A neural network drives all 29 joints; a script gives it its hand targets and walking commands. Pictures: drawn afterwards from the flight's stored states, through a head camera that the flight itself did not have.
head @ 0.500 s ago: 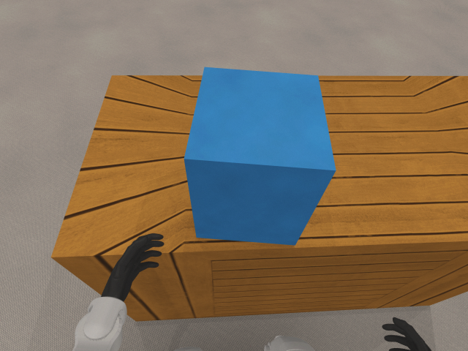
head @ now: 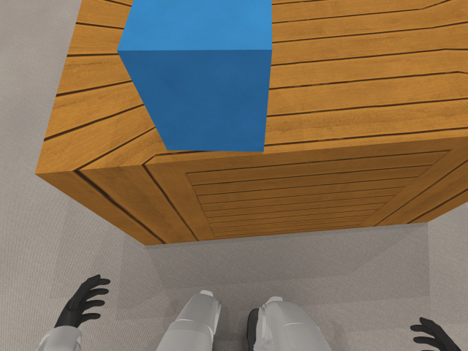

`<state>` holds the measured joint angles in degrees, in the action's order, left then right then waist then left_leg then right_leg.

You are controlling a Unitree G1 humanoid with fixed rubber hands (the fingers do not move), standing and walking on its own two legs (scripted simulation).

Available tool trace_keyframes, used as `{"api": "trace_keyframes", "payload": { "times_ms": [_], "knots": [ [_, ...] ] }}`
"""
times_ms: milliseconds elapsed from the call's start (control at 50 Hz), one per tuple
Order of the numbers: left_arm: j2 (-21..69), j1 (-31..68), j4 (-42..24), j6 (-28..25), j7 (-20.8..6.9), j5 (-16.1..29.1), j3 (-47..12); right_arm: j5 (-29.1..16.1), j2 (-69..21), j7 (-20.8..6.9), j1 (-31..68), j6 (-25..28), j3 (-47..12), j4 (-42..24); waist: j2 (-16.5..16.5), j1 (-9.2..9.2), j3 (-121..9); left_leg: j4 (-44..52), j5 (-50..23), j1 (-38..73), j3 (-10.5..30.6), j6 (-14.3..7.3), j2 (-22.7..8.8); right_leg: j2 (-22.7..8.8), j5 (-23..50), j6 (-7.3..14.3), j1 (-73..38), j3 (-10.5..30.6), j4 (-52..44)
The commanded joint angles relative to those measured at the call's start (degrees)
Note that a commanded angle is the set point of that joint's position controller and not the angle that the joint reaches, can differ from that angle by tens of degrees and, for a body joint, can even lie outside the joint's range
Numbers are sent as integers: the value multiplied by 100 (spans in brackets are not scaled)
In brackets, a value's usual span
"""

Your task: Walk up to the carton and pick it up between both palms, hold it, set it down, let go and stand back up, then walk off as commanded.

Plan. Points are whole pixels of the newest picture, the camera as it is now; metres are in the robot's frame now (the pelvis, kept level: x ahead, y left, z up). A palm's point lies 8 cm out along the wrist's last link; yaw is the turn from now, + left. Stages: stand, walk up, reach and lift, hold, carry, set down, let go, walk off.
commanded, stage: walk off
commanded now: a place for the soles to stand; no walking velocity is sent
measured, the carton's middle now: (212, 66) +0.57 +0.06 +0.07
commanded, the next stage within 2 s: none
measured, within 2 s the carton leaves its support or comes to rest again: neither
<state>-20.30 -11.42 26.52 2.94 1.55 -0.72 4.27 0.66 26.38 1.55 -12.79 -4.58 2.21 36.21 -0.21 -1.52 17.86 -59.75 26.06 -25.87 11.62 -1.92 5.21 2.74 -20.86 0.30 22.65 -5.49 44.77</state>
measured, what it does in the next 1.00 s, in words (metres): walks backwards: left foot, then right foot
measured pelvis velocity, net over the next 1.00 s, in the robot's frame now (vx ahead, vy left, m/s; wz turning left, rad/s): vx -0.15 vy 0.13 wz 0.00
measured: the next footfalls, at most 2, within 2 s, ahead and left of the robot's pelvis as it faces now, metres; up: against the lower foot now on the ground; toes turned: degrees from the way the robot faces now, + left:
left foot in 0.08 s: +0.01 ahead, +0.14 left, +0.00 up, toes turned -8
right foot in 0.24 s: -0.04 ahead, -0.10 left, +0.00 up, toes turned +4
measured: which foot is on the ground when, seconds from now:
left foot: up 0.00-0.06, down 0.08-0.26, up 0.28-0.82, down 0.84-1.00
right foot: down 0.00-0.10, up 0.12-0.22, down 0.24-0.84, up 0.86-1.00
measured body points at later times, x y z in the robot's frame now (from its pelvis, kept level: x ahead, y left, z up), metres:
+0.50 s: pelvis -0.08 -0.03 -0.02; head +0.03 -0.07 +0.42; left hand +0.08 +0.28 -0.08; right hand +0.07 -0.37 -0.13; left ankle -0.09 +0.16 -0.64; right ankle -0.08 -0.11 -0.71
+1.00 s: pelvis -0.15 +0.13 -0.01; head -0.06 +0.20 +0.43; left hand +0.02 +0.41 -0.14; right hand -0.05 -0.20 -0.06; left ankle -0.11 +0.13 -0.71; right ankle -0.14 -0.06 -0.65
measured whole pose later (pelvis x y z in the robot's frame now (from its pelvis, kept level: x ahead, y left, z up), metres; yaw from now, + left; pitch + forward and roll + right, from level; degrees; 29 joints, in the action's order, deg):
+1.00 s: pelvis -0.15 +0.13 -0.01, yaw +0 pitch -1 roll -6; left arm -21.6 -9.3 30.2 1.9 3.2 -0.8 4.3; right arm 1.5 23.2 1.0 -13.3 -0.9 2.2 36.7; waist -3.9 -1.2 13.4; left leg -48.3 20.7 -25.4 3.5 -7.5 7.9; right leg 4.6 -30.6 -0.4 29.9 4.8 64.0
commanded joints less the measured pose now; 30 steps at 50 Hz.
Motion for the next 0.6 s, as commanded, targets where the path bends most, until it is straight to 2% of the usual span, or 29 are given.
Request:
{"api": "trace_keyframes", "payload": {
  "times_ms": [0, 20, 40, 60, 80, 100, 120, 140, 160, 180, 200, 220, 240, 260, 280, 300, 320, 340, 360, 380, 400, 420, 440, 460, 480, 500, 520, 540, 580],
  "knots": [
    [-1465, 323, -219, 93, 74, -134, 542, -54, 1222, 195, -1754, 135, 657, 154, -255, -276, -2615, 2283, -912, 303, -368, -525, -925, -649, 2851, -1163, -2363, 1568, 1329],
    [-1415, -282, -68, 104, 110, -121, 512, -40, 1088, 191, -835, 197, 508, -80, 533, 152, -2498, 2229, -1226, -305, 150, -670, -1194, -780, 985, -373, -2351, 1911, 2482],
    [-1362, -680, 10, 70, 89, -134, 466, 53, 1094, 160, -220, 254, 367, -372, 925, 523, -2523, 2366, -2138, -223, 905, -826, -1533, -745, -676, 1, -1847, 1915, 2640],
    [-1330, -596, 57, 43, 50, -106, 443, 93, 1238, 126, 60, 306, 342, -522, 1023, 515, -2393, 2339, -3178, -50, 1760, -1094, -2067, -432, -1562, 30, -1141, 1899, 2693],
    [-1284, -495, 46, 31, 50, -57, 450, 135, 1226, 128, 91, 359, 292, -634, 684, 439, -2374, 2414, -3854, 414, 2169, -1410, -2362, -113, -1652, 80, -425, 1969, 2851],
    [-1433, -499, 26, 35, 54, -30, 561, 140, 1507, 176, 92, 369, 346, -759, 992, 305, -2046, 2663, -3353, -400, 3139, -1848, -2862, 29, -1866, 66, -305, 2545, 3403],
    [-1564, -252, 31, -13, 41, -23, 631, 159, 1592, 227, 395, 376, 364, -741, 869, 278, -1434, 2534, -3648, -1076, 3174, -1772, -2819, -40, -1935, 93, -339, 2828, 3501],
    [-1703, -315, 170, -58, 34, -47, 644, 196, 1631, 257, 504, 367, 366, -685, 937, 350, -1189, 2155, -3491, -1412, 2856, -1555, -2627, -240, -1847, 76, -550, 2854, 2940],
    [-1745, -407, 261, -110, 5, -107, 634, 167, 1587, 225, 458, 331, 338, -638, 1011, 486, -1158, 1764, -3252, -1456, 2399, -1205, -2276, -481, -1327, 74, -949, 2697, 1570],
    [-1674, -864, 501, -153, -15, -131, 658, 102, 1435, 215, 624, 288, 281, -606, 481, 857, -1295, 868, -2587, -1885, 1665, -675, -1550, -676, -214, 54, -1821, 2655, -143],
    [-1988, -889, 481, -234, -6, -203, 658, 13, 1034, 163, 174, 231, 225, -441, -1129, 776, -1343, -860, -936, -1568, 202, 103, 5, -1517, 1722, -2, -1570, 3627, -2180],
    [-2270, -520, 396, -251, 44, -158, 660, -63, 972, 168, -70, 189, 248, -379, -1310, 491, -1588, -1319, 1090, -1601, 20, 278, 676, -1978, 3457, 25, -1442, 4438, -2037],
    [-2191, -264, 347, -271, 88, -104, 612, -51, 1133, 171, -189, 198, 387, -270, -758, 392, -1690, -1509, 966, -1238, 247, 288, 537, -2057, 3430, 294, -1098, 4578, -1914],
    [-2057, -148, 439, -264, 125, -86, 556, -26, 1211, 193, -68, 174, 471, -159, -641, 405, -1445, -1651, 775, -1369, 390, 273, 500, -1934, 3579, 1, -972, 4430, -2007],
    [-2050, 33, 457, -279, 163, -85, 536, -31, 1342, 199, -92, 133, 540, -23, -560, 287, -1407, -1567, 548, -1330, 543, 251, 411, -1911, 3003, -354, -843, 4368, -2118],
    [-1863, 177, 478, -290, 188, -66, 511, -19, 1309, 189, -163, 95, 541, 79, -558, 163, -1263, -1578, 290, -1300, 528, 200, 515, -1515, 3004, -937, -829, 3832, -2117],
    [-1853, 206, 523, -297, 219, -71, 557, -25, 1291, 188, -382, 60, 554, 157, -755, 105, -1258, -1460, 212, -1304, 556, 206, 508, -1369, 3291, -1294, -1185, 3308, -2019],
    [-1795, 148, 522, -305, 206, -71, 572, -35, 1256, 191, -385, 38, 523, 107, -1173, 146, -1310, -1471, 256, -1183, 474, 255, 506, -1215, 3607, -1374, -1287, 3092, -1990],
    [-1727, 112, 545, -300, 213, -70, 554, -47, 1260, 197, -377, 13, 496, 175, -1269, 190, -1457, -1490, 225, -1175, 472, 275, 507, -1217, 3552, -1368, -1503, 3027, -1929],
    [-1664, 23, 476, -304, 235, -65, 560, -34, 1293, 184, -369, 12, 509, 239, -1302, 252, -1495, -1349, 263, -1054, 398, 294, 457, -1138, 4061, -1461, -1752, 2931, -1883],
    [-1644, -76, 549, -315, 242, -63, 566, -50, 1252, 200, -269, 13, 503, 253, -1438, 324, -1649, -1463, 230, -1106, 417, 319, 378, -1171, 4353, -1181, -1870, 2881, -1649],
    [-1554, -237, 577, -317, 271, -57, 523, -66, 1233, 197, -157, 29, 493, 242, -1330, 370, -1714, -1306, 216, -1128, 393, 270, 370, -1138, 4538, -1201, -2169, 2816, -1516],
    [-1484, -336, 518, -303, 260, -58, 534, -72, 1205, 198, -161, 43, 496, 264, -1524, 439, -1844, -1166, 231, -1072, 262, 270, 322, -1031, 4824, -1164, -2312, 2566, -1448],
    [-1500, -399, 513, -297, 264, -82, 526, -78, 1204, 176, -220, 37, 513, 265, -1543, 414, -2067, -997, 197, -1051, 219, 272, 276, -1140, 4790, -981, -2508, 2632, -1419],
    [-1459, -515, 552, -296, 270, -71, 518, -66, 1161, 159, -215, 50, 468, 238, -1464, 477, -2075, -889, 234, -1144, 159, 256, 273, -1126, 4855, -1042, -2736, 2651, -1339],
    [-1382, -493, 460, -259, 287, -83, 522, -93, 1137, 157, -253, 66, 484, 233, -1445, 477, -2351, -803, 238, -1005, 92, 244, 227, -1182, 4904, -746, -2807, 2638, -1252],
    [-1402, -524, 494, -252, 279, -101, 515, -74, 1124, 149, -233, 62, 487, 233, -1372, 488, -2289, -656, 244, -1171, 117, 301, 97, -1314, 4973, -466, -2972, 2838, -1079],
    [-1353, -571, 521, -266, 290, -84, 505, -59, 1102, 144, -162, 103, 445, 245, -1320, 550, -2217, -641, 241, -1232, -12, 241, 117, -1305, 5060, -551, -3045, 2760, -1140],
    [-1426, -548, 424, -239, 275, -128, 502, -89, 1114, 130, -295, 119, 475, 217, -1149, 554, -2521, -328, 327, -1065, -1, 245, -68, -1653, 4747, -2, -3035, 3042, -1034]
  ]
}}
